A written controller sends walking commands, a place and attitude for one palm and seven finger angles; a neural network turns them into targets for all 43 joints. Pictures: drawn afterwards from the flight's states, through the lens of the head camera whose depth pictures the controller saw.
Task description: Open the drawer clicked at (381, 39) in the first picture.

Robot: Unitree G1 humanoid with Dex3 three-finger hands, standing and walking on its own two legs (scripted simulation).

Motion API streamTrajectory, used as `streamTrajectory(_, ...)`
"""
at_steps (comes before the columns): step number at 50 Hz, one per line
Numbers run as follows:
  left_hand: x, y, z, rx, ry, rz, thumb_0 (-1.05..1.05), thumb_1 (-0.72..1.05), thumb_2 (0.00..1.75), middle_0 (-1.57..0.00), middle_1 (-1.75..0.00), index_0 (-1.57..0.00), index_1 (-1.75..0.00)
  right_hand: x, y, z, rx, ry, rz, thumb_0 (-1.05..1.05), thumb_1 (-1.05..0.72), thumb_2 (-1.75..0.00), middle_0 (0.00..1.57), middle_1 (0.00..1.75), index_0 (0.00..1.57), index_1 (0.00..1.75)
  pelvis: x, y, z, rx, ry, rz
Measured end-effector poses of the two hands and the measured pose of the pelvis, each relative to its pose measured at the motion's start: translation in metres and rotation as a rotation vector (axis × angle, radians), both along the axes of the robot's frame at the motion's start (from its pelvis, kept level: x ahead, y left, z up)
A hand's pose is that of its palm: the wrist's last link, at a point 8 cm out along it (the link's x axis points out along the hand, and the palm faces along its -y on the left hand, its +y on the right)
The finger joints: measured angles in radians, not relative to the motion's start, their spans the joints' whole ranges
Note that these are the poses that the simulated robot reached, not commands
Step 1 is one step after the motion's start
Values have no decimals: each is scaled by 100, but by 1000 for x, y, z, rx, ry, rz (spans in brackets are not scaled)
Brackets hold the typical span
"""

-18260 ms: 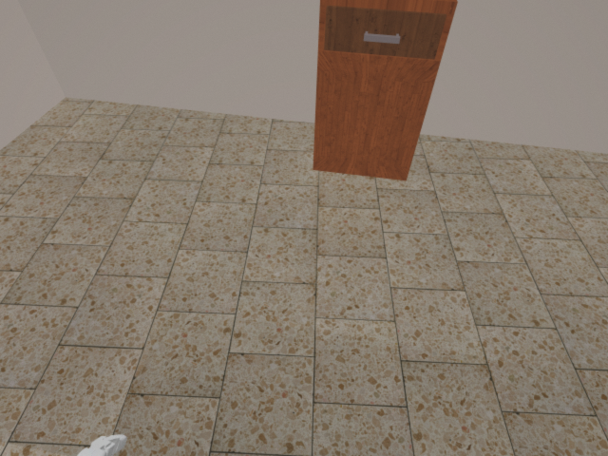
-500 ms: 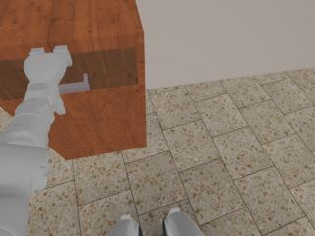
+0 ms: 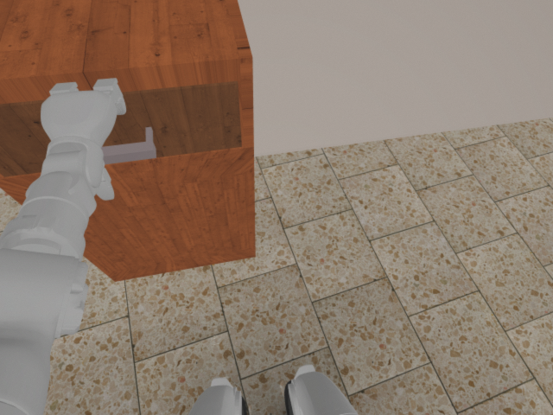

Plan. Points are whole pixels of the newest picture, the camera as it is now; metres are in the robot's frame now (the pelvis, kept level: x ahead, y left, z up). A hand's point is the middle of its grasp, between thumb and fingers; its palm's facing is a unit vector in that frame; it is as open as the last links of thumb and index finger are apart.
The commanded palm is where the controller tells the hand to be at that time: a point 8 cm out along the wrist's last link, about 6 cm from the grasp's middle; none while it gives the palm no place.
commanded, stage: move the hooked fingers above the handle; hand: left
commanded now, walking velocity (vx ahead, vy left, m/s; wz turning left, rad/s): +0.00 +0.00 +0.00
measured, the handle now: (113, 145) +0.57 +0.22 +0.00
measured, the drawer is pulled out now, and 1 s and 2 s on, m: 0.00 0.00 0.00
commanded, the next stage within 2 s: lower the fingers behind the handle in 0.30 s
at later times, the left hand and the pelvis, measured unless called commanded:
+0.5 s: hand (98, 141) +0.52 +0.22 +0.05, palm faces +0.02 +0.00 -1.00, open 13.5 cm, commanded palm +0.53 +0.25 +0.08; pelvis +0.00 +0.00 +0.00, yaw +0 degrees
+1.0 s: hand (100, 142) +0.52 +0.22 +0.05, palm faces +0.05 +0.00 -1.00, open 13.6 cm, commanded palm +0.52 +0.25 +0.04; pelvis -0.02 +0.00 -0.02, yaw +0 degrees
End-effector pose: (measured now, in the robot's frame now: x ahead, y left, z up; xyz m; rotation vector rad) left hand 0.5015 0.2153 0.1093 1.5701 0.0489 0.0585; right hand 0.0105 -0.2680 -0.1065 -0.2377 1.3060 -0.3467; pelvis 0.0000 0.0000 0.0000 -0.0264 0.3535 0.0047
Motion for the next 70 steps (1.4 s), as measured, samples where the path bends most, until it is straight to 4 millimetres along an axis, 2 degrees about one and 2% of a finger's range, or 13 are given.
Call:
streamTrajectory(30, 0, -1, -1, 0, -11, 9, 0, -49, 30, -37, -125, -35, -127, -3, -1, -3, 2, 4, 11, 0, -91, -89, 20, 30, 20, 30, -2, -1, -4, 0, 9, 3)
streamTrajectory(42, -1, -1, -4, 1, -30, 14, 0, -49, 30, -36, -127, -34, -130, -5, -5, -9, -11, -11, 21, 0, -91, -89, 20, 30, 20, 30, -9, -3, -13, 0, 25, 6)
streamTrajectory(61, -1, -2, -6, 8, -42, 22, 0, -49, 30, -35, -127, -31, -133, -19, -4, -22, -24, -17, 11, 0, -91, -89, 20, 30, 20, 30, -24, -3, -27, -1, 44, 8)
streamTrajectory(70, -2, -2, -7, 17, -54, 15, 0, -49, 30, -35, -128, -30, -134, -16, -3, -29, -33, -29, 18, 0, -91, -89, 20, 30, 20, 30, -28, -1, -34, 0, 56, 11)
